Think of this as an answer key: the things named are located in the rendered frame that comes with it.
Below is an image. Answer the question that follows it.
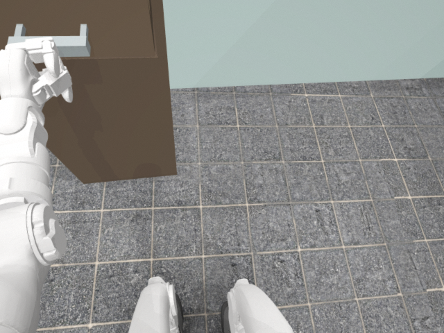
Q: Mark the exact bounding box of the robot thigh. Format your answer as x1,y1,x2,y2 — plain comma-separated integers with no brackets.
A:
228,284,294,333
128,282,178,333

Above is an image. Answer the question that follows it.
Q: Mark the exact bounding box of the robot right thigh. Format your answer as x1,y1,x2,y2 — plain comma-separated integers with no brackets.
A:
228,284,294,333

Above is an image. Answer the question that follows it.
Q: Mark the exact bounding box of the robot left upper arm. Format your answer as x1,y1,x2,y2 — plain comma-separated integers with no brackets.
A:
0,203,67,333

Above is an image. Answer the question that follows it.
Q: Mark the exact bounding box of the left robot forearm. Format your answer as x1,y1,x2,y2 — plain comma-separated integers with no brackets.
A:
0,97,53,211

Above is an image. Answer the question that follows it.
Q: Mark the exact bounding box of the left robot hand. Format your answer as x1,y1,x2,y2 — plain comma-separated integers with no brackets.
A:
0,37,73,111

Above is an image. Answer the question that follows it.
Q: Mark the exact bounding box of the robot left thigh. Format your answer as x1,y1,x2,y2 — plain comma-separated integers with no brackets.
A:
128,282,178,333

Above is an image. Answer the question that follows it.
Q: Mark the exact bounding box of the handle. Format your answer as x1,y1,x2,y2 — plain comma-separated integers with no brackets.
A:
7,24,91,57

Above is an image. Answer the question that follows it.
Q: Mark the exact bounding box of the drawer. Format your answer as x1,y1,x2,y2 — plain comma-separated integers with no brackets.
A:
0,0,155,58

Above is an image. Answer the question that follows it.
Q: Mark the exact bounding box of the cabinet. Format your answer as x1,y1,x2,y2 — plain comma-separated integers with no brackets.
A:
0,0,177,184

